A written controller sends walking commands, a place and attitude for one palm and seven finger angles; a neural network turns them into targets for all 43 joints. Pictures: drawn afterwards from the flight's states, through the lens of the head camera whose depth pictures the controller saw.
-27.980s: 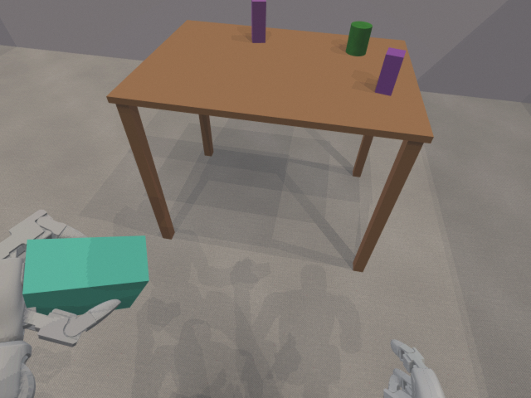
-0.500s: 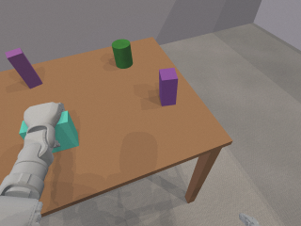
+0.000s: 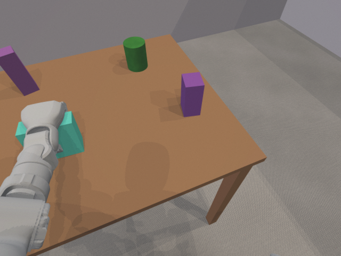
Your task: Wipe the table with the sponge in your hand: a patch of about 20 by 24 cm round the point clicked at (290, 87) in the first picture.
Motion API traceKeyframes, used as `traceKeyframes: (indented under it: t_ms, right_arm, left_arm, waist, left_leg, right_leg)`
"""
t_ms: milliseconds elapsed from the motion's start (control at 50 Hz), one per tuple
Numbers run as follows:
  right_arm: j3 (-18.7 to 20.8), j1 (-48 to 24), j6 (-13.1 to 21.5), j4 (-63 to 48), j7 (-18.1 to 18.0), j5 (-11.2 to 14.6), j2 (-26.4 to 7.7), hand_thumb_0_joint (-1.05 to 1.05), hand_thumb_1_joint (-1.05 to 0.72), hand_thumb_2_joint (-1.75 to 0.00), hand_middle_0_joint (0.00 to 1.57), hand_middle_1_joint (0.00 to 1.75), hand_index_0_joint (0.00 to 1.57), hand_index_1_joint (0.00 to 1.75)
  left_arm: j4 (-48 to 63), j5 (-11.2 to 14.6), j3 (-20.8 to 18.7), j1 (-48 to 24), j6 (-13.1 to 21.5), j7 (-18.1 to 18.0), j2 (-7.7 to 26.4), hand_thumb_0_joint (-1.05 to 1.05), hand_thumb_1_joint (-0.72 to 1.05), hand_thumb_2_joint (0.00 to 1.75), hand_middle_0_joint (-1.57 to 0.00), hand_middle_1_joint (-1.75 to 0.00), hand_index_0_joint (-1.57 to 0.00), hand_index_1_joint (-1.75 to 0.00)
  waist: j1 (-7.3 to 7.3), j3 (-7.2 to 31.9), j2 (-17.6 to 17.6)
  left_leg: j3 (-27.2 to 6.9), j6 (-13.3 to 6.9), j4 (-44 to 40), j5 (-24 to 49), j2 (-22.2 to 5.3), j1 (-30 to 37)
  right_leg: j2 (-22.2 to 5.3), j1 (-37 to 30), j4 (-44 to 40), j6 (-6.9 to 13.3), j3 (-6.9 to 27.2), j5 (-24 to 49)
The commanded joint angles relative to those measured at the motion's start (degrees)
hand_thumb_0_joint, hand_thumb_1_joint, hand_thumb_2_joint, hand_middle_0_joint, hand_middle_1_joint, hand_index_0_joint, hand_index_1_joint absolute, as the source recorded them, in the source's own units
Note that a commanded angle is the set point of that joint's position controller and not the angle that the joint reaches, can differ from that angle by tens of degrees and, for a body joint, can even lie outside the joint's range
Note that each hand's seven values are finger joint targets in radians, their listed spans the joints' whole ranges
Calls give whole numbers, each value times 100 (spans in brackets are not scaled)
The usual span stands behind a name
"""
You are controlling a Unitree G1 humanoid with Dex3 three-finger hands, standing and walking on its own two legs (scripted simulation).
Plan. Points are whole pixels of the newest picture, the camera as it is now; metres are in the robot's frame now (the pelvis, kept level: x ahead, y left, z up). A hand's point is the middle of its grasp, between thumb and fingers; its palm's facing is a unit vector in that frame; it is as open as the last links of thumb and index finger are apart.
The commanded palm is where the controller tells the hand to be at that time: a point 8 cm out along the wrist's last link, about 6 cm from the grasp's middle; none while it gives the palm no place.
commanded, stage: wipe forward along the first lane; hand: left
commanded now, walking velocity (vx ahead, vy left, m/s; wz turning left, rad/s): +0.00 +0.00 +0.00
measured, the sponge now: (56, 142) +0.39 +0.33 +0.01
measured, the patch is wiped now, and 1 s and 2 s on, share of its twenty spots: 0.45 0.50 0.70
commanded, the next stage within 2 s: slide across to the middle lane in 0.10 s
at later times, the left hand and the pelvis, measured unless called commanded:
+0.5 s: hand (58, 119) +0.44 +0.32 +0.05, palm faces -0.11 +0.02 -0.99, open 9.8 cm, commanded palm +0.42 +0.29 +0.10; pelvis +0.01 +0.01 +0.00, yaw +0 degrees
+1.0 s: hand (76, 116) +0.45 +0.28 +0.05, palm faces -0.09 +0.00 -1.00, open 9.8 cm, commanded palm +0.43 +0.25 +0.10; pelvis +0.03 +0.01 +0.00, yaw +0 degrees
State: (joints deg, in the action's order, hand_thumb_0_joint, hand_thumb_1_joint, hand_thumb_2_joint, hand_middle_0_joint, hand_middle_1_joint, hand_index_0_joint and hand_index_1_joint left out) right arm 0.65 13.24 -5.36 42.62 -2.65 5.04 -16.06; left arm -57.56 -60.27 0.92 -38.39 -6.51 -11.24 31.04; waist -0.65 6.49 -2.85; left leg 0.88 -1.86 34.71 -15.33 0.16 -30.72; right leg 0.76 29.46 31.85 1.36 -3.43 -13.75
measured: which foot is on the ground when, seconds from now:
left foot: down 0.00-1.00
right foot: down 0.00-1.00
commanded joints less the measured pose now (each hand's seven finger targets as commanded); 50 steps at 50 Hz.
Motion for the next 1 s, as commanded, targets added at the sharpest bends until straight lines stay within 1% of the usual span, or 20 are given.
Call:
traceKeyframes:
  t_ms: [0, 40, 120, 160, 260, 300, 320, 360, 400, 420, 500, 560, 600, 640, 680, 740, 840, 900, 940, 980]
  right_arm:
    - [294, 108, 179, -497, -85, -40, -925, 0, -90, -90, 20, 30, 20, 30]
    - [303, 223, 183, -457, -85, -52, -950, 0, -90, -90, 20, 30, 20, 30]
    - [308, 363, 171, -444, -65, -75, -950, 0, -90, -90, 20, 30, 20, 30]
    - [309, 430, 154, -411, -63, -84, -981, 0, -90, -90, 20, 30, 20, 30]
    - [359, 460, 151, -437, -27, -84, -903, 0, -90, -90, 20, 30, 20, 30]
    - [397, 391, 188, -451, -24, -87, -840, 0, -90, -90, 20, 30, 20, 30]
    - [412, 395, 181, -411, -21, -89, -851, 0, -90, -90, 20, 30, 20, 30]
    - [410, 331, 195, -357, -18, -67, -823, 0, -90, -90, 20, 30, 20, 30]
    - [369, 222, 221, -323, -30, -44, -825, 0, -90, -90, 20, 30, 20, 30]
    - [373, 240, 230, -276, -28, -48, -832, 0, -90, -90, 20, 30, 20, 30]
    - [379, 169, 213, -251, 6, -74, -809, 0, -90, -90, 20, 30, 20, 30]
    - [378, 95, 182, -278, 36, -89, -768, 0, -90, -90, 20, 30, 20, 30]
    - [369, 20, 156, -295, 38, -94, -764, 0, -90, -90, 20, 30, 20, 30]
    - [365, -10, 147, -300, 46, -105, -746, 0, -90, -90, 20, 30, 20, 30]
    - [345, -66, 105, -343, 52, -114, -747, 0, -90, -90, 20, 30, 20, 30]
    - [332, -115, 61, -349, 57, -128, -738, 0, -90, -90, 20, 30, 20, 30]
    - [354, -189, -7, -410, 87, -155, -682, 0, -90, -90, 20, 30, 20, 30]
    - [358, -266, -58, -393, 76, -148, -665, 0, -90, -90, 20, 30, 20, 30]
    - [325, -279, -79, -396, 57, -142, -692, 0, -90, -90, 20, 30, 20, 30]
    - [303, -362, -115, -446, 62, -134, -677, 0, -90, -90, 20, 30, 20, 30]
  left_arm:
    - [351, -177, -247, -2140, -138, -234, 1497, 0, 10, 130, -120, -160, -120, -160]
    - [191, -205, -269, -2183, -131, -232, 1615, 0, 10, 130, -120, -160, -120, -160]
    - [129, -247, -235, -2371, -78, -205, 1662, 0, 10, 130, -120, -160, -120, -160]
    - [-46, -266, -427, -2357, -86, -212, 1963, 0, 10, 130, -120, -160, -120, -160]
    - [370, -165, -150, -2455, 23, -170, 1512, 0, 10, 130, -120, -160, -120, -160]
    - [756, -6, -82, -2568, 102, -187, 1221, 0, 10, 130, -120, -160, -120, -160]
    - [791, 58, -88, -2482, 106, -209, 1185, 0, 10, 130, -120, -160, -120, -160]
    - [819, 176, 87, -2566, 42, -251, 908, 0, 10, 130, -120, -160, -120, -160]
    - [844, 241, 51, -2725, -46, -277, 930, 0, 10, 130, -120, -160, -120, -160]
    - [862, 215, 146, -2842, -90, -283, 883, 0, 10, 130, -120, -160, -120, -160]
    - [837, 156, 119, -2597, -234, -282, 757, 0, 10, 130, -120, -160, -120, -160]
    - [898, 163, 384, -2593, -329, -258, 377, 0, 10, 130, -120, -160, -120, -160]
    - [939, 196, 279, -2562, -393, -270, 413, 0, 10, 130, -120, -160, -120, -160]
    - [955, 191, 398, -2701, -465, -280, 271, 0, 10, 130, -120, -160, -120, -160]
    - [944, 148, 294, -2572, -556, -294, 400, 0, 10, 130, -120, -160, -120, -160]
    - [996, 105, 336, -2675, -657, -300, 342, 0, 10, 130, -120, -160, -120, -160]
    - [1181, 147, 574, -2534, -772, -263, -98, 0, 10, 130, -120, -160, -120, -160]
    - [1258, 197, 689, -2675, -844, -255, -291, 0, 10, 130, -120, -160, -120, -160]
    - [1077, 182, 521, -2488, -928, -256, -38, 0, 10, 130, -120, -160, -120, -160]
    - [1102, 131, 664, -2335, -978, -232, -201, 0, 10, 130, -120, -160, -120, -160]
  waist:
    - [-270, 1159, 301]
    - [-297, 1280, 393]
    - [-303, 1537, 140]
    - [-295, 1561, 202]
    - [-294, 1819, -51]
    - [-272, 1974, -143]
    - [-251, 1975, -158]
    - [-334, 1805, -37]
    - [-331, 1649, -47]
    - [-352, 1677, -1]
    - [-256, 1819, 32]
    - [-273, 1740, -1]
    - [-225, 1770, 3]
    - [-277, 1753, 88]
    - [-202, 1860, 137]
    - [-217, 1894, 127]
    - [-204, 2056, 50]
    - [-286, 2003, 214]
    - [-203, 1931, 205]
    - [-156, 1860, 179]
  left_leg:
    - [-298, -116, -450, 452, -21, 706]
    - [-280, -128, -380, 487, -23, 682]
    - [-282, -110, -317, 671, -27, 731]
    - [-256, -126, -268, 673, -16, 601]
    - [-292, -101, -279, 1065, -55, 978]
    - [-356, -77, -324, 1323, -107, 1273]
    - [-370, -60, -326, 1374, -122, 1380]
    - [-365, -69, -386, 1244, -136, 1420]
    - [-392, -69, -493, 1142, -129, 1359]
    - [-385, -69, -493, 1162, -129, 1407]
    - [-409, -1, -492, 1579, -136, 1546]
    - [-383, 10, -447, 1759, -148, 1674]
    - [-420, 48, -458, 1908, -149, 1704]
    - [-392, 30, -426, 1928, -159, 1749]
    - [-345, 34, -419, 2002, -125, 1687]
    - [-340, 55, -381, 2200, -123, 1715]
    - [-325, 82, -256, 2734, -137, 1903]
    - [-315, 50, -242, 2616, -127, 1873]
    - [-278, 23, -296, 2418, -88, 1740]
    - [-272, 34, -350, 2321, -75, 1673]
  right_leg:
    - [26, -329, -516, 149, 268, 332]
    - [34, -345, -500, 135, 286, 378]
    - [54, -365, -420, 154, 288, 526]
    - [52, -426, -431, 144, 325, 578]
    - [76, -504, -431, 163, 301, 834]
    - [90, -498, -434, 186, 259, 909]
    - [99, -496, -448, 185, 251, 903]
    - [101, -444, -533, 153, 245, 796]
    - [90, -469, -571, 166, 236, 750]
    - [84, -506, -562, 160, 238, 781]
    - [92, -647, -513, 198, 183, 1041]
    - [95, -572, -516, 190, 171, 1168]
    - [93, -633, -485, 203, 142, 1241]
    - [83, -599, -487, 182, 136, 1306]
    - [69, -807, -473, 185, 173, 1505]
    - [55, -839, -415, 185, 145, 1704]
    - [47, -900, -361, 178, 140, 2103]
    - [42, -930, -379, 161, 147, 2161]
    - [32, -1053, -401, 175, 160, 2132]
    - [20, -1067, -402, 186, 141, 2055]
